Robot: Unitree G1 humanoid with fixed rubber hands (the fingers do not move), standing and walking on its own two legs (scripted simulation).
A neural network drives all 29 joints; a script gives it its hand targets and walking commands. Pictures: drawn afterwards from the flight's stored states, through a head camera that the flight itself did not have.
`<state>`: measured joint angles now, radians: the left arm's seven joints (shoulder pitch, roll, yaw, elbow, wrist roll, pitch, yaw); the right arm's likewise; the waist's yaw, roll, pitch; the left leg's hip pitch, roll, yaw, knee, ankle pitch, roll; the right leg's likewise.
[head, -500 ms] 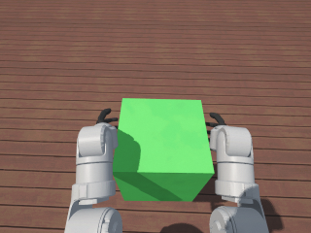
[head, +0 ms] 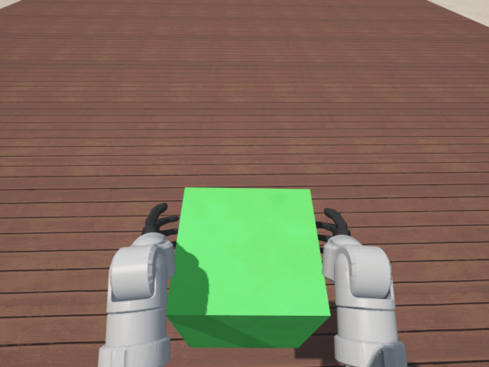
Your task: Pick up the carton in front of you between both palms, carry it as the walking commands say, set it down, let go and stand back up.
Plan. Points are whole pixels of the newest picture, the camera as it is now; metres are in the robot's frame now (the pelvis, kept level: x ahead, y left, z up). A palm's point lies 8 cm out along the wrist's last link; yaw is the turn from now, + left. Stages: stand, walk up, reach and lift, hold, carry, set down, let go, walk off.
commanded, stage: carry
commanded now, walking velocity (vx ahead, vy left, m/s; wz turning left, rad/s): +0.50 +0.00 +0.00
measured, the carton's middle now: (245, 273) +0.30 +0.00 +0.00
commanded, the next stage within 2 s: none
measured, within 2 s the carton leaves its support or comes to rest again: neither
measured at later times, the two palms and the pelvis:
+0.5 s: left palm (183, 134) +0.60 +0.14 +0.10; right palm (304, 136) +0.61 -0.15 +0.09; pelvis +0.31 -0.01 +0.00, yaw +2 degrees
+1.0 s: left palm (199, 81) +0.94 +0.13 +0.08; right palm (287, 84) +0.95 -0.15 +0.07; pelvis +0.65 -0.02 -0.02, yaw +1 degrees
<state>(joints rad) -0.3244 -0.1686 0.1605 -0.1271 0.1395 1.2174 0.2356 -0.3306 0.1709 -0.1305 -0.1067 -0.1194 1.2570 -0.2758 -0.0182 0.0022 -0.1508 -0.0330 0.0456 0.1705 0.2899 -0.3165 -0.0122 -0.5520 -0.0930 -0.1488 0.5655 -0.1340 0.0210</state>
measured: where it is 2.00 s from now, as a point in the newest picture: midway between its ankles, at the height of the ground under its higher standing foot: (240, 266)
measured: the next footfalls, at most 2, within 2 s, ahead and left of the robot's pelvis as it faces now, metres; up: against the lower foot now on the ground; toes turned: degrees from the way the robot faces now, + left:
right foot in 0.06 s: +0.23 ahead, -0.12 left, +0.00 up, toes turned -10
left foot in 0.54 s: +0.50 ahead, +0.11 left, +0.00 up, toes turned +12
